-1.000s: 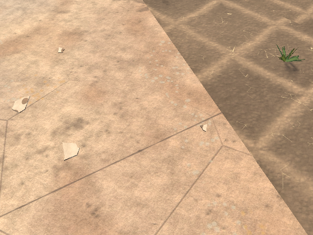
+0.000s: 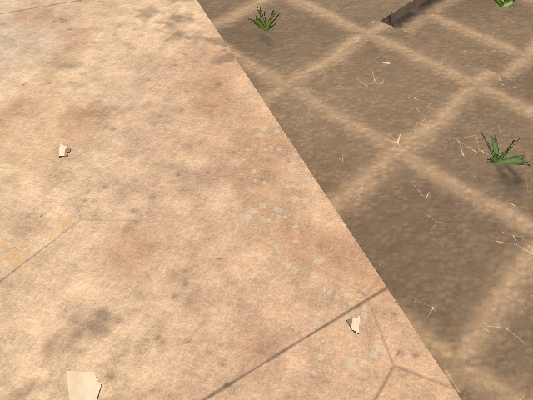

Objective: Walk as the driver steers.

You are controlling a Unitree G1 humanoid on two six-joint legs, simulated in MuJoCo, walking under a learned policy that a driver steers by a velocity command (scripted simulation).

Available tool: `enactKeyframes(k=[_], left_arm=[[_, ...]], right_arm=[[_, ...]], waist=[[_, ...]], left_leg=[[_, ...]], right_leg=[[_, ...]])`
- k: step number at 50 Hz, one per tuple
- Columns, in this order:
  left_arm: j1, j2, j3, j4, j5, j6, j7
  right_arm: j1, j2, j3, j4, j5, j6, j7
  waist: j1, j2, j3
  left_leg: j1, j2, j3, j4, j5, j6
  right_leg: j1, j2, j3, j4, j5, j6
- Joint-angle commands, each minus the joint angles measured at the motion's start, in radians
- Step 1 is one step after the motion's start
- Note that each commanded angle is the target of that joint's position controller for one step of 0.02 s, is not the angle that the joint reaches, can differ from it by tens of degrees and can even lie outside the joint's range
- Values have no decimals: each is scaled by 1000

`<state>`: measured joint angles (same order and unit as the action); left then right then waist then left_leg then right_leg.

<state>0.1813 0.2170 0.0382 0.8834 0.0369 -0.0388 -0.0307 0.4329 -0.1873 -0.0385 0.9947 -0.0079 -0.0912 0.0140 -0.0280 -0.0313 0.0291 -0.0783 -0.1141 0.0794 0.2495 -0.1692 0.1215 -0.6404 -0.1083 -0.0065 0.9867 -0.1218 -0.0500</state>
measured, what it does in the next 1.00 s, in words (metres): walks ahead: right foot, then left foot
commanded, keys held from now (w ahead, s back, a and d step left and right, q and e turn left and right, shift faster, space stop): w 0.66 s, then w+e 0.34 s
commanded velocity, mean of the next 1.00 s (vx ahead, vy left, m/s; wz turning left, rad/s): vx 0.50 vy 0.00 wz -0.10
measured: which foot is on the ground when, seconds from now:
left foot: down 0.00-0.30, up 0.32-0.84, down 0.86-1.00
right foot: up 0.00-0.28, down 0.30-0.86, up 0.88-1.00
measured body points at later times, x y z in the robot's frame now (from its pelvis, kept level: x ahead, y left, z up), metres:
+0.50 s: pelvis +0.28 -0.06 +0.00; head +0.30 -0.07 +0.45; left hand +0.30 +0.20 -0.14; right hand +0.34 -0.31 -0.15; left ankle +0.27 +0.08 -0.66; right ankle +0.30 -0.11 -0.75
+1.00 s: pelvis +0.55 -0.01 -0.01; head +0.57 +0.00 +0.44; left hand +0.57 +0.24 -0.16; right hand +0.63 -0.27 -0.13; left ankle +0.59 +0.06 -0.75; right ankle +0.45 -0.12 -0.66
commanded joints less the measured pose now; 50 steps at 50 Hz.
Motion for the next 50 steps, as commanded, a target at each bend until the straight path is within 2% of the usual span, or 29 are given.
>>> enactKeyframes(k=[1, 7, 10, 12, 13, 14, 15, 16, 17, 18, 19, 21, 22, 24, 27, 32, 35, 37, 39, 40, 41, 42, 43, 44, 45, 46, 47, 49, 50], left_arm=[[-77, 39, 5, -63, -5, -3, -4], [-252, 26, -5, -109, -12, -9, -6], [-289, 33, -3, -129, -15, -18, -4], [-217, 44, 5, -111, -16, -26, 3], [-114, 61, 15, -78, -16, -32, 12], [59, 87, 30, -20, -11, -41, 22], [241, 155, 52, 21, 15, -49, 35], [321, 254, 77, 34, 30, -46, 35], [267, 193, 69, 34, -13, -32, 24], [150, 153, 55, 22, -25, -33, 21], [90, 99, 42, 17, -23, -41, 16], [81, 34, 22, 46, -23, -54, 21], [105, 28, 18, 61, -22, -61, 22], [158, 50, 21, 90, -28, -74, 24], [213, 70, 20, 111, -27, -74, 23], [302, 71, 10, 136, -26, -72, 27], [369, 72, 7, 160, -22, -66, 34], [381, 86, 10, 167, -15, -60, 41], [360, 105, 16, 165, -9, -55, 48], [333, 113, 18, 160, -8, -53, 49], [312, 121, 21, 157, -11, -53, 47], [292, 116, 20, 152, -19, -53, 42], [279, 82, 10, 114, -32, -57, 38], [408, -34, -8, 98, -71, -49, 40], [349, 86, 22, 108, -39, -37, 45], [265, 90, 30, 87, -31, -33, 39], [221, 65, 28, 75, -28, -32, 32], [218, 41, 33, 71, -7, -6, 16], [221, 24, 33, 68, -4, 7, 9]], right_arm=[[45, -102, -13, -29, 5, -16, -5], [150, -99, -4, 17, -8, -12, -21], [162, -115, -6, 37, -19, -7, -32], [124, -129, -8, 39, -20, -6, -36], [111, -141, -11, 42, -20, -5, -36], [90, -147, -11, 41, -13, -3, -34], [70, -129, -3, 12, -3, -6, -30], [184, -17, 18, -8, 39, -5, -19], [131, -128, -13, 6, 10, -4, -24], [35, -127, -17, -31, 3, -7, -22], [-19, -111, -14, -43, -1, -11, -18], [-17, -77, -14, -40, -26, 14, -8], [-5, -56, -12, -34, -30, 26, 0], [-27, -46, -13, -41, -33, 41, 10], [-167, -59, -14, -87, -31, 52, 15], [-373, -48, 1, -146, -14, 48, 16], [-471, -57, 4, -175, -13, 45, 13], [-507, -68, 1, -195, -12, 38, 11], [-494, -82, -3, -202, -9, 25, 9], [-443, -91, -8, -189, -7, 18, 5], [-346, -106, -17, -159, -8, 9, -2], [-179, -136, -32, -107, -17, -3, -13], [-2, -219, -56, -82, -45, -13, -28], [28, -311, -77, -87, -58, -5, -24], [-43, -233, -67, -104, -26, 13, -20], [-144, -161, -46, -118, -19, 12, -18], [-197, -118, -36, -122, -18, 6, -15], [-198, -75, -24, -102, -13, -7, -24], [-173, -69, -22, -91, -10, -16, -26]], waist=[[6, 58, 75], [-48, 83, 87], [-44, 94, 93], [4, 109, 61], [48, 116, 6], [123, 96, -83], [191, 48, -199], [147, -188, -346], [141, -50, -315], [92, -29, -144], [70, 13, -70], [8, -3, -12], [-3, -13, -12], [-16, -14, 0], [1, -18, 44], [53, -27, 68], [86, -28, 82], [89, -29, 89], [67, -31, 82], [38, -36, 62], [-2, -38, 15], [-72, -2, -76], [-128, 80, -216], [-67, 292, -342], [-63, 147, -281], [-26, 93, -126], [-6, 75, -51], [39, 110, -3], [48, 113, -6]], left_leg=[[-26, 279, -201, -164, 167, 83], [131, 290, -162, -104, 371, 70], [219, 324, -162, -45, 500, 80], [216, 324, -135, 54, 734, 59], [206, 315, -124, 168, 857, 46], [140, 284, -91, 352, 846, 27], [-71, 248, -69, 615, 555, 11], [-450, 65, -1, 1028, -187, -42], [-544, 69, -130, 1124, -301, -25], [-581, 123, -138, 1098, -204, -20], [-552, 154, -134, 1045, -143, -22], [-464, 195, -127, 949, -110, -37], [-437, 195, -119, 925, -104, -46], [-457, 199, -97, 887, -77, -60], [-556, 223, -70, 782, 30, -82], [-559, 204, -23, 515, 171, -94], [-567, 182, -12, 423, 168, -86], [-579, 172, -23, 382, 124, -78], [-527, 154, -29, 334, 57, -62], [-435, 133, -25, 299, 21, -50], [-294, 100, -11, 259, 4, -36], [-63, 105, -19, 203, 56, -11], [207, 316, -234, 189, -33, 36], [447, 593, -656, 98, -76, 153], [340, 554, -699, 36, -191, 145], [191, 512, -535, 5, -206, 111], [69, 468, -413, -37, -122, 82], [-54, 397, -244, -73, -2, 29], [-70, 392, -202, -79, 50, 24]], right_leg=[[-70, -7, -20, -119, 114, 22], [-60, 46, -66, -327, 148, 13], [-39, 69, -73, -389, 59, -18], [109, 117, -94, -441, -23, -54], [243, 152, -105, -467, -45, -75], [461, 164, -105, -527, 1, -104], [739, -4, 73, -527, -72, -156], [1039, -323, 578, -590, -122, -311], [963, -297, 685, -686, -151, -303], [803, -257, 503, -715, -127, -267], [675, -216, 398, -752, -28, -239], [521, -129, 247, -796, 71, -174], [496, -113, 213, -807, 111, -166], [481, -96, 164, -826, 183, -170], [490, -76, 117, -860, 207, -163], [553, -53, 62, -861, 307, -137], [644, -75, 87, -834, 344, -147], [712, -100, 118, -796, 390, -162], [744, -115, 136, -742, 472, -159], [729, -108, 130, -691, 555, -144], [705, -88, 121, -591, 650, -129], [625, -38, 86, -407, 615, -106], [428, 24, 50, -130, 312, -86], [93, 185, -30, 200, -389, -46], [14, 134, 55, 287, -379, -58], [-4, 88, 65, 276, -281, -59], [24, 54, 63, 235, -214, -55], [90, 23, 55, 186, -173, -40], [104, 24, 47, 184, -159, -36]])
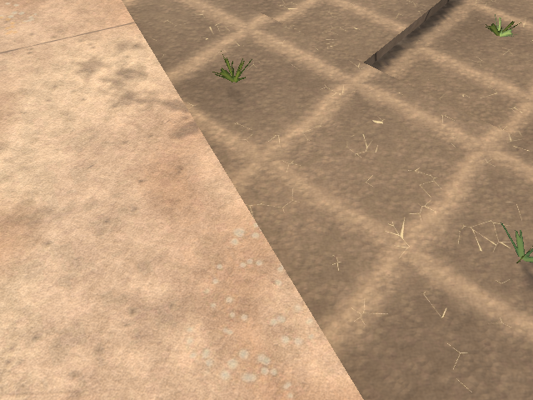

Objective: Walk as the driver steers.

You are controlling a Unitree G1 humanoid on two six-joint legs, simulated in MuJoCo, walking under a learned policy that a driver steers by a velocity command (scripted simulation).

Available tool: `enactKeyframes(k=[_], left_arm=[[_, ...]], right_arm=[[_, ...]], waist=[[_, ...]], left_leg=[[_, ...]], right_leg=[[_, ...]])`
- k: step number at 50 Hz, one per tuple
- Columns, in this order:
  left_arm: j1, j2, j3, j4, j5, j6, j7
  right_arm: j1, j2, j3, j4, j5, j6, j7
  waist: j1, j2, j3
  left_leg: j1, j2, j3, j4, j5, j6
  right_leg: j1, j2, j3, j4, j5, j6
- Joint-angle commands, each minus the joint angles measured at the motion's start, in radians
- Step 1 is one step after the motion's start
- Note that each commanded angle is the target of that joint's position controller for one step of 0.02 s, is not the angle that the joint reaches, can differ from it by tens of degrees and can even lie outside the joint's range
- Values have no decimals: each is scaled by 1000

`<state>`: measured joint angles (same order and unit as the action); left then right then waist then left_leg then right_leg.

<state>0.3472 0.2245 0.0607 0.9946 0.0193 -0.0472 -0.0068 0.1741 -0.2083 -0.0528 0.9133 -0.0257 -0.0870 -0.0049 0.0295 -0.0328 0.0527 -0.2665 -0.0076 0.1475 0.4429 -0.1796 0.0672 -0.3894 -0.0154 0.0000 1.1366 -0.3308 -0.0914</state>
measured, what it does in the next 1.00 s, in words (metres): walks ahead, turning right: right foot, then left foot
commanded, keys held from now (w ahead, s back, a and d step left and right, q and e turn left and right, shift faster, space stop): w+e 0.54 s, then w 0.22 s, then no key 0.24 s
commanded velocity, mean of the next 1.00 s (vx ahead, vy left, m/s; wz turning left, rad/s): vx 0.45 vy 0.00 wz -0.41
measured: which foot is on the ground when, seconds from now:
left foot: down 0.00-0.42, up 0.44-0.94, down 0.96-1.00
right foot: up 0.00-0.38, down 0.40-0.98, up 1.00-1.00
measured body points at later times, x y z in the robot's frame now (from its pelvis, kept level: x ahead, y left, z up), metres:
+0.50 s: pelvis +0.24 -0.06 -0.01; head +0.28 -0.08 +0.43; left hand +0.46 +0.14 -0.13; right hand +0.18 -0.31 -0.16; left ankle +0.14 +0.10 -0.64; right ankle +0.29 -0.12 -0.74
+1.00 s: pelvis +0.49 -0.12 -0.01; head +0.52 -0.12 +0.43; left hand +0.58 +0.13 -0.16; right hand +0.54 -0.40 -0.13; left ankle +0.61 -0.08 -0.74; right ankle +0.31 -0.13 -0.70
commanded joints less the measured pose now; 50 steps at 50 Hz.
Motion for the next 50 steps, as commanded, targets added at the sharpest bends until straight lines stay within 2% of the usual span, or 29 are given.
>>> enactKeyframes(k=[1, 2, 5, 9, 11, 14, 17, 18, 19, 20, 21, 22, 23, 24, 25, 26, 27, 28, 30, 34, 38, 41, 42, 44, 46, 47, 48, 49, 50], left_arm=[[43, 8, 10, -52, 15, 25, -19], [15, 3, 10, -67, 15, 33, -24], [-97, 11, 9, -114, 14, 44, -36], [-252, 6, -5, -176, 11, 40, -51], [-338, 10, -11, -209, 12, 38, -58], [-399, 22, -12, -241, 17, 36, -64], [-371, 46, -2, -249, 24, 33, -64], [-302, 58, 6, -234, 22, 31, -59], [-193, 81, 19, -204, 22, 23, -52], [-18, 125, 41, -151, 30, 13, -37], [55, 238, 72, -152, 41, 13, -19], [34, 291, 81, -181, 8, 24, -15], [24, 274, 77, -170, 1, 35, -6], [-28, 229, 66, -164, -9, 30, 0], [-79, 183, 54, -169, -12, 21, 1], [-110, 154, 44, -172, -21, 12, 4], [-122, 138, 37, -179, -23, 1, 3], [-110, 132, 32, -177, -25, -12, 0], [-69, 149, 31, -164, -26, -24, -2], [40, 147, 25, -136, -27, -31, -2], [96, 155, 17, -118, -25, -36, 5], [130, 146, 6, -95, -16, -28, 18], [136, 155, 6, -88, -3, -25, 23], [110, 153, 3, -92, 1, -18, 33], [55, 155, -3, -105, 4, -23, 35], [29, 165, -2, -105, -4, -26, 34], [-17, 181, 6, -104, -5, -33, 36], [69, 119, -3, -117, -30, -37, 29], [230, 57, -21, -82, -57, -29, 31]], right_arm=[[111, -51, -9, 0, 12, -29, -7], [127, -61, -11, 8, 17, -35, -8], [174, -76, -15, 21, 11, -41, -8], [215, -85, -12, 34, 9, -40, -10], [244, -105, -15, 40, 8, -36, -15], [295, -124, -19, 58, 6, -21, -22], [288, -163, -28, 65, 5, -1, -33], [285, -179, -32, 67, 5, 9, -35], [281, -187, -34, 63, 6, 20, -33], [258, -185, -32, 43, 6, 28, -30], [280, -101, -14, -19, 25, 26, -15], [212, -131, -25, -81, 19, 14, 0], [90, -166, -32, -108, 18, 3, 1], [83, -147, -22, -111, 29, -8, 0], [109, -136, -23, -90, 23, -7, -5], [127, -131, -22, -88, -1, 10, -7], [153, -121, -21, -81, -17, 31, -4], [157, -116, -22, -84, -21, 48, 2], [125, -105, -20, -98, -15, 67, 11], [-21, -115, -17, -138, -10, 70, 19], [-130, -114, -11, -175, -9, 60, 28], [-184, -94, 4, -190, -7, 53, 31], [-151, -102, 2, -177, -9, 50, 31], [-134, -119, 3, -167, -12, 34, 29], [1, -137, -4, -114, -15, 20, 18], [114, -150, -11, -74, -15, 9, 11], [212, -154, -16, -33, -12, -7, 0], [284, -245, -36, -9, -10, -19, -5], [269, -217, -29, -9, 14, -6, 9]], waist=[[-4, 108, -29], [1, 107, -18], [-6, 98, 14], [-32, 99, 48], [-54, 97, 63], [-72, 103, 68], [-48, 128, 30], [-18, 142, -11], [25, 135, -78], [109, 78, -177], [101, -99, -304], [77, -148, -366], [92, -18, -245], [50, 16, -133], [-1, 60, -70], [-39, 54, -51], [-57, 37, -66], [-65, 33, -75], [-64, 20, -65], [-6, -18, -9], [29, -23, 7], [42, -25, 16], [31, -50, -7], [12, -30, -12], [-51, -45, -60], [-107, -46, -84], [-168, -49, -101], [-139, 173, -200], [-73, 300, -352]], left_leg=[[118, 284, -237, -281, 105, 79], [120, 282, -202, -291, 132, 79], [136, 272, -113, -309, 183, 75], [157, 248, -7, -304, 272, 63], [193, 260, 26, -303, 309, 59], [304, 287, 63, -261, 390, 60], [362, 286, 119, -115, 733, 42], [378, 287, 128, -1, 857, 40], [364, 285, 134, 170, 881, 36], [236, 273, 146, 432, 726, 7], [-141, 186, 146, 788, 162, -45], [-411, -7, -32, 1019, -382, -81], [-516, 59, -152, 1001, -270, -67], [-492, 101, -154, 913, -169, -58], [-423, 133, -159, 818, -134, -58], [-363, 145, -165, 767, -130, -69], [-312, 150, -169, 734, -125, -80], [-299, 146, -162, 713, -119, -89], [-305, 144, -150, 633, -46, -99], [-414, 146, -143, 458, 124, -101], [-434, 119, -133, 295, 241, -83], [-383, 73, -100, 207, 234, -66], [-361, 69, -111, 258, 250, -50], [-315, 45, -114, 218, 180, -24], [-97, -25, -89, 198, 116, 18], [21, -31, -102, 105, 157, 36], [110, 22, -189, -48, 329, 49], [349, 197, -307, -9, 826, 124], [601, 401, -601, 31, 1058, 271]], right_leg=[[-159, -72, 36, 32, 70, 9], [-190, -79, 33, 21, 101, 13], [-283, -93, 20, -46, 214, 23], [-275, -77, -34, -278, 339, 28], [-256, -65, -76, -382, 353, 16], [-248, -47, -117, -464, 278, -14], [-124, 32, -168, -522, 148, -59], [-51, 68, -177, -535, 100, -82], [67, 106, -173, -573, 82, -110], [299, 87, -101, -654, 91, -153], [629, -195, 304, -671, -31, -253], [737, -347, 761, -836, 14, -345], [675, -315, 604, -861, 122, -304], [534, -289, 470, -869, 244, -268], [410, -231, 379, -879, 375, -221], [330, -181, 315, -888, 450, -195], [287, -152, 279, -897, 475, -187], [276, -137, 260, -905, 507, -186], [241, -111, 220, -936, 518, -175], [298, -108, 220, -988, 493, -124], [376, -106, 197, -987, 538, -95], [421, -104, 148, -911, 824, -84], [455, -127, 145, -867, 925, -85], [470, -133, 137, -802, 1007, -79], [404, -114, 125, -670, 1180, -50], [382, -98, 133, -539, 1143, -38], [373, -78, 142, -360, 958, -15], [207, 41, 88, -26, 491, 35], [-94, 165, 89, 185, -289, 68]])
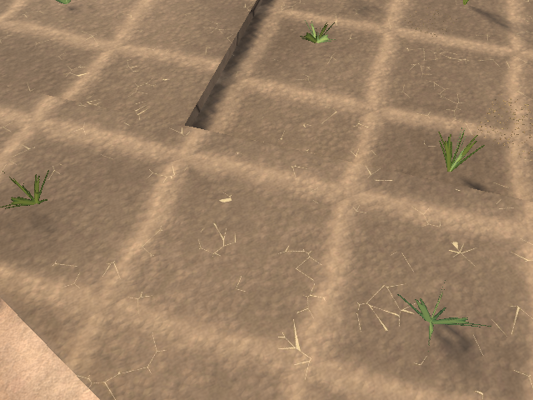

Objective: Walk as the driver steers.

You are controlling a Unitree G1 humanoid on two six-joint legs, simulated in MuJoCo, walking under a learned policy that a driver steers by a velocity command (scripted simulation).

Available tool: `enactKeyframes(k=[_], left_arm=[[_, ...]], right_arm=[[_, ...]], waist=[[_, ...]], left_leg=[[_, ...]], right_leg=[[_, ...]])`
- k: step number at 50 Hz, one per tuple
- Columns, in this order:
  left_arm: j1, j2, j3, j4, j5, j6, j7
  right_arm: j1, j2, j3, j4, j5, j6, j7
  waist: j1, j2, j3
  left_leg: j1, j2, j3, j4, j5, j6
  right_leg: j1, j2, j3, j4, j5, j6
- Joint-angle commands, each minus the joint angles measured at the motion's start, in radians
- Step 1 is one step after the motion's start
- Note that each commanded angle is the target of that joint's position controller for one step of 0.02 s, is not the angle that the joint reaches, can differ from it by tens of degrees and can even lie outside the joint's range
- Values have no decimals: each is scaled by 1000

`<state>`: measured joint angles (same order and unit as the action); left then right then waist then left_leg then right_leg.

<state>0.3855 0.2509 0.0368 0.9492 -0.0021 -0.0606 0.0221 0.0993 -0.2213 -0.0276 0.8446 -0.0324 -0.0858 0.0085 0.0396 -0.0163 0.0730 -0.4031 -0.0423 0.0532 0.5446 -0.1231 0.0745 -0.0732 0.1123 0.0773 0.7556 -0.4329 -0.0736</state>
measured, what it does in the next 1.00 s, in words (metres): goes down: right foot 0.08 m lower, then left foot 0.08 m higher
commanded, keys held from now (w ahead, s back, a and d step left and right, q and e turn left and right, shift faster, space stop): no key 0.46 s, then q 0.52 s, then no key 0.02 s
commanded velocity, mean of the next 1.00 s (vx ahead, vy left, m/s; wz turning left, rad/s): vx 0.05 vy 0.00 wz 0.17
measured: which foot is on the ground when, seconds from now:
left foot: down 0.00-0.44, up 0.46-0.84, down 0.86-1.00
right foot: up 0.00-0.42, down 0.44-0.86, up 0.88-1.00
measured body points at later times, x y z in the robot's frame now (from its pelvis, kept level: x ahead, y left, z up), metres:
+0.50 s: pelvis +0.09 -0.01 -0.05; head +0.08 -0.03 +0.40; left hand +0.16 +0.24 -0.19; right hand +0.13 -0.27 -0.21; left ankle +0.08 +0.09 -0.70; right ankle +0.11 -0.10 -0.81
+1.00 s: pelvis +0.05 +0.05 -0.03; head +0.05 +0.08 +0.42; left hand +0.08 +0.33 -0.17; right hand +0.21 -0.18 -0.14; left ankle +0.03 +0.12 -0.72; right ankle +0.10 -0.10 -0.69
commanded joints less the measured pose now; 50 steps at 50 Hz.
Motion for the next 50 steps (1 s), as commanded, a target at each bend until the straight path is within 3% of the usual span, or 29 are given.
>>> enactKeyframes(k=[1, 3, 4, 5, 6, 9, 16, 19, 21, 22, 23, 24, 25, 26, 27, 28, 31, 33, 35, 38, 41, 42, 43, 44, 45, 46, 47, 49, 50], left_arm=[[111, 114, 15, -24, -6, -12, 12], [-24, 112, 16, -52, 20, 3, -3], [-66, 106, 18, -65, 39, 18, -12], [-26, 69, 8, -43, 51, 38, -23], [8, 44, 2, -35, 49, 54, -29], [-70, 74, 14, -48, 29, 68, -25], [-195, 55, -2, -42, 18, 55, -15], [-156, 48, -4, 13, 15, 40, -8], [-31, 45, -1, 92, 18, 27, -8], [10, 62, 0, 114, 21, 11, -17], [27, 65, -14, 108, 29, -7, -28], [29, 79, -12, 96, 23, -1, -28], [-26, 93, -6, 74, 10, 21, -26], [-94, 151, 14, 40, 16, 37, -9], [-191, 143, 16, -7, 22, 44, 3], [-223, 120, 8, -32, 28, 47, 14], [-107, 103, 12, -4, 32, 43, 43], [-50, 90, 16, 3, 33, 39, 52], [-39, 75, 14, 1, 36, 48, 58], [-63, 113, 29, -22, 45, 51, 61], [-89, 160, 48, -56, 38, 53, 35], [-86, 167, 54, -56, 33, 59, 28], [-43, 129, 54, -50, 40, 72, 24], [-170, 68, 41, -183, 21, 78, 18], [-325, 83, 42, -233, 52, 86, 2], [-308, 43, 31, -250, 33, 86, -9], [-244, 30, 22, -239, 23, 81, -10], [-133, 77, 37, -197, 51, 95, 5], [-96, 91, 43, -193, 49, 108, 8]], right_arm=[[292, -148, -40, 40, 35, -4, 8], [136, -70, -12, 20, 26, 2, 1], [133, -64, -4, 31, 26, 0, -8], [133, -84, -4, 42, 13, 0, -11], [117, -96, -5, 44, 7, -5, -12], [132, -132, -15, 71, 16, -19, -4], [149, -111, -10, 117, 8, 9, -20], [171, -99, -10, 137, -2, 24, -32], [187, -78, -9, 150, 3, 41, -38], [216, -54, -9, 157, 15, 45, -40], [270, -42, -16, 164, 32, 48, -48], [354, -30, -14, 191, 32, 52, -58], [371, -43, -15, 193, 21, 68, -62], [308, -62, -15, 160, -3, 87, -62], [165, -115, -29, 112, -12, 106, -55], [89, -141, -41, 84, -14, 121, -45], [94, -83, -40, 50, -10, 144, -41], [104, -48, -34, 23, -11, 151, -46], [74, -19, -20, -22, -4, 158, -43], [58, 6, -1, -78, -2, 160, -33], [140, -17, -3, -100, 20, 151, -23], [199, -27, -7, -99, 23, 140, -17], [233, -72, -21, -94, 20, 125, -6], [281, -272, -73, -131, 5, 126, -19], [290, -264, -66, -119, 6, 123, -35], [236, -239, -59, -120, -6, 123, -54], [173, -212, -57, -127, -4, 127, -57], [36, -143, -44, -167, 16, 128, -38], [27, -125, -41, -176, 21, 125, -26]], waist=[[-100, 89, -267], [-54, 24, -115], [-44, 26, -83], [-22, 59, -105], [1, 88, -135], [-1, 80, -112], [-49, 76, -93], [-56, 29, -65], [-32, -54, -64], [-28, -140, -81], [-49, -170, -91], [-76, -135, -116], [-102, -110, -103], [-91, -167, -99], [-72, -126, -47], [-57, -78, -23], [-38, -22, -57], [-23, -44, -105], [-16, -98, -98], [-30, -135, -118], [-51, -160, -139], [-88, -124, -135], [-92, 2, -105], [-169, 450, -100], [-182, 261, -57], [-129, 191, -41], [-69, 161, -18], [11, 137, -54], [25, 119, -93]], left_leg=[[626, 403, -467, -126, 882, 246], [398, 318, -326, -238, 598, 178], [305, 281, -271, -272, 568, 146], [209, 243, -200, -293, 592, 146], [152, 249, -170, -304, 597, 159], [150, 216, -144, -317, 398, 155], [124, 193, -171, -194, 56, 132], [89, 149, -162, 0, -41, 112], [-18, 62, -91, 244, -148, 70], [-109, -35, -18, 480, -385, 29], [-243, -76, -14, 788, -649, 6], [-280, -74, -79, 946, -619, 5], [-311, -30, -58, 1004, -611, 5], [-304, 10, -49, 1056, -527, -13], [-342, 24, -34, 1140, -443, -33], [-334, 26, -49, 1157, -383, -46], [-364, 26, -64, 1178, -375, -55], [-413, 23, -52, 1197, -400, -56], [-422, 46, -28, 1006, -459, -70], [-289, 88, 0, 772, -557, -48], [-49, 46, 71, 544, -574, 4], [55, 32, 52, 389, -416, 21], [129, 40, -124, 181, -353, 61], [185, 383, -831, -140, -258, 221], [104, 425, -933, -231, -5, 296], [45, 379, -796, -167, 10, 307], [-12, 325, -660, -126, -37, 268], [-98, 212, -438, -73, 101, 188], [-102, 191, -376, -76, 180, 172]], right_leg=[[-495, -8, 79, 539, -142, 34], [-468, -95, 44, 371, -54, 47], [-403, -109, 27, 284, -17, 56], [-284, -82, -32, 285, 41, 70], [-215, -82, -40, 289, 92, 71], [-290, -96, -23, 198, 265, 73], [-202, -136, -10, -186, 477, 91], [-101, -132, -51, -418, 607, 97], [98, -125, -126, -563, 739, 101], [187, -226, -53, -533, 1032, 70], [213, -370, 23, -338, 1433, 0], [163, -448, 19, -312, 1432, -84], [78, -480, 27, -326, 1219, -141], [-64, -552, 133, -421, 768, -245], [-164, -536, 166, -505, 515, -278], [-228, -508, 135, -536, 444, -272], [-146, -444, 49, -488, 569, -219], [-51, -431, 29, -456, 590, -206], [-22, -401, -18, -473, 486, -173], [-79, -433, -50, -498, 459, -159], [-199, -434, -102, -480, 433, -134], [-265, -419, -140, -420, 398, -94], [-375, -355, -212, -236, 284, -22], [-749, -124, -254, 62, -185, 95], [-748, -115, -2, 248, -238, 92], [-723, -107, 22, 370, -162, 79], [-698, -118, 7, 422, -68, 71], [-584, -112, -46, 494, 115, 79], [-524, -104, -58, 524, 149, 85]])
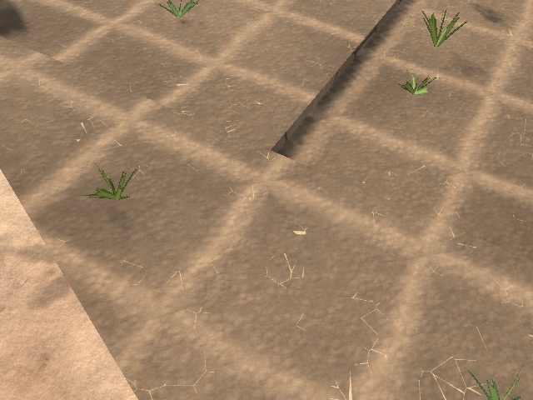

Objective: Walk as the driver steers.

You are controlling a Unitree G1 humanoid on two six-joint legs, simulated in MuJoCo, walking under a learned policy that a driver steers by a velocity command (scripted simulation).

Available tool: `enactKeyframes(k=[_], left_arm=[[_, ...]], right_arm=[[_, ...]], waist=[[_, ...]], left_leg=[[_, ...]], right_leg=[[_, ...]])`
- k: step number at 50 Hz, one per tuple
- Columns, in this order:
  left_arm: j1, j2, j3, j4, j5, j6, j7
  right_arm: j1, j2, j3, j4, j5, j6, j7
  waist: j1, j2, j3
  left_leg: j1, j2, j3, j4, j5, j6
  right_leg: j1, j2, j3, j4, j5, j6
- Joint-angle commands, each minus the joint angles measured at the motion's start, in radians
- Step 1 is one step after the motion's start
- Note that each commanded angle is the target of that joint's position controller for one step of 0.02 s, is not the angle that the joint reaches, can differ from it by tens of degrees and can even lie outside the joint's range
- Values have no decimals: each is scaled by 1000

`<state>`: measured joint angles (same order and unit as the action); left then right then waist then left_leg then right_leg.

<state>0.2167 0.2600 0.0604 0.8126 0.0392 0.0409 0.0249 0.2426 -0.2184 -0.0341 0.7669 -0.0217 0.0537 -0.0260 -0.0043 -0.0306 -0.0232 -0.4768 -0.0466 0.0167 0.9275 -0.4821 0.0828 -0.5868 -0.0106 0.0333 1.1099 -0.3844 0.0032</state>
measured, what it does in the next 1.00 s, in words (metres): climbs, backwards: right foot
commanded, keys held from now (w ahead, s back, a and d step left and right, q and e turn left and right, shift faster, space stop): no key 1.00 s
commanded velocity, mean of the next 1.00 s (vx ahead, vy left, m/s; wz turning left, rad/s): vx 0.00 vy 0.00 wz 0.11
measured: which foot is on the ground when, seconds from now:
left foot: down 0.00-1.00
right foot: up 0.00-0.38, down 0.40-1.00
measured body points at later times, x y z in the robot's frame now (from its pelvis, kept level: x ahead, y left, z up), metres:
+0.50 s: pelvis -0.02 +0.00 +0.04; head -0.01 -0.01 +0.49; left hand +0.06 +0.25 -0.08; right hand +0.10 -0.24 -0.09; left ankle +0.00 +0.07 -0.69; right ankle -0.06 -0.10 -0.69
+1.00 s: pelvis -0.04 +0.01 +0.05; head -0.04 +0.01 +0.50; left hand -0.01 +0.24 -0.10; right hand +0.04 -0.24 -0.09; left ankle +0.00 +0.07 -0.69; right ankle -0.06 -0.10 -0.69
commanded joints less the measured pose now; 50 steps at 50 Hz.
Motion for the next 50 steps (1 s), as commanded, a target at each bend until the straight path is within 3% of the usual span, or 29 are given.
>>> enactKeyframes(k=[1, 4, 10, 13, 14, 15, 18, 19, 20, 21, 22, 23, 24, 25, 27, 29, 33, 38, 50], left_arm=[[87, 83, 21, -60, 3, 14, 5], [68, 65, 15, -84, -9, 22, -4], [11, 72, 16, -105, -16, 23, -17], [8, 67, 13, -97, -19, 27, -17], [22, 39, 1, -93, -24, 28, -17], [12, 29, -6, -92, -25, 26, -18], [16, 40, -5, -91, -37, 19, -9], [36, 33, -8, -85, -40, 14, -4], [96, 8, -19, -65, -30, 3, 2], [131, 3, -23, -49, -30, -8, 6], [104, 77, -7, -47, -27, -19, 10], [27, 91, -6, -71, -27, -30, 8], [-36, 47, -23, -88, -16, -40, 3], [-77, 33, -30, -100, -10, -45, -2], [-82, 35, -31, -87, -19, -48, -3], [-45, 47, -23, -60, -31, -41, 0], [-17, 15, -26, -11, -34, -25, -3], [-20, 7, -28, 53, -29, -28, -9], [34, -20, -46, 213, -26, -40, -6]], right_arm=[[-105, -123, -35, -96, 14, -21, 15], [-27, -127, -43, -64, 15, -42, 10], [47, -115, -40, -48, 11, -55, -4], [43, -117, -38, -47, 5, -61, -4], [10, -114, -34, -56, 1, -53, 3], [0, -120, -37, -60, -4, -46, 8], [6, -133, -39, -51, -10, -34, 11], [2, -134, -38, -46, -10, -32, 9], [-58, -108, -21, -61, 0, -40, 6], [-65, -90, -13, -58, 2, -44, 3], [-44, -85, -17, -63, 13, -50, 8], [-41, -82, -13, -50, 23, -48, 9], [-34, -94, -14, -27, 20, -43, 10], [-23, -104, -16, -9, 21, -39, 14], [-28, -103, -15, 13, 12, -36, 22], [-32, -111, -17, 32, 14, -44, 19], [-28, -92, -8, 80, 17, -54, -1], [-41, -97, -3, 133, 17, -58, -11], [-42, -95, 11, 252, 19, -65, -17]], waist=[[71, 114, -22], [42, 87, -40], [-19, 96, -48], [-23, 97, -41], [-8, 110, -31], [-24, 134, -16], [-39, 130, -8], [-30, 115, -13], [22, 117, -52], [40, 81, -58], [-5, -70, -33], [-15, -155, -3], [-35, -141, 24], [-47, -112, 32], [-41, -73, 46], [-19, -22, 44], [1, 57, 56], [2, 69, 61], [-6, 47, 56]], left_leg=[[1, 185, -311, -465, 587, 155], [162, 186, -293, -502, 645, 154], [402, 221, -295, -576, 688, 181], [392, 230, -298, -577, 681, 197], [344, 190, -260, -579, 619, 172], [308, 171, -258, -573, 549, 165], [255, 177, -305, -530, 482, 177], [240, 175, -313, -495, 498, 176], [171, 192, -324, -472, 639, 162], [120, 160, -299, -423, 641, 121], [107, 73, -213, -369, 572, 62], [117, 0, -141, -347, 434, 11], [173, -3, -123, -367, 321, -9], [231, 4, -125, -404, 316, -11], [318, 29, -155, -472, 411, -1], [311, 56, -193, -500, 493, 5], [223, 74, -232, -574, 390, 0], [195, 79, -253, -641, 262, -3], [237, 92, -252, -677, 227, 9]], right_leg=[[13, 18, -17, 181, 118, 13], [-7, 13, 2, 135, 162, 25], [17, 9, 31, -77, 139, 52], [93, 8, 37, -169, 113, 55], [159, 15, -3, -279, 50, 48], [211, 31, -24, -330, 34, 39], [298, 56, -41, -455, 28, 17], [334, 58, -44, -519, 51, 10], [477, 44, -36, -587, 115, -11], [563, 26, -21, -707, 229, -25], [546, -64, 84, -719, 385, -61], [479, -164, 222, -814, 420, -124], [427, -221, 260, -853, 433, -157], [409, -206, 228, -862, 411, -152], [391, -126, 147, -860, 281, -99], [433, -58, 92, -850, 199, -60], [521, -25, 58, -825, 206, -48], [546, -15, 46, -819, 230, -40], [497, -9, 40, -822, 226, -24]])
